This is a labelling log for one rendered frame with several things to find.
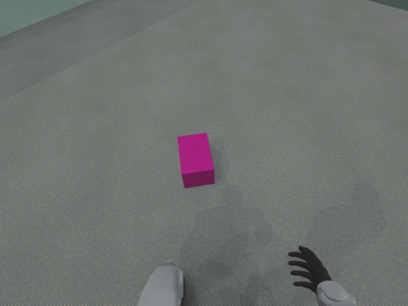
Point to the robot left thigh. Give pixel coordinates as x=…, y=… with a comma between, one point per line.
x=164, y=287

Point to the carton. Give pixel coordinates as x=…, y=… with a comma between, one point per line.
x=195, y=160

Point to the robot right forearm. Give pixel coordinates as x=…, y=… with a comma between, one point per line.
x=331, y=293

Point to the right robot hand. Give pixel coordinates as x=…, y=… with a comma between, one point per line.
x=317, y=272

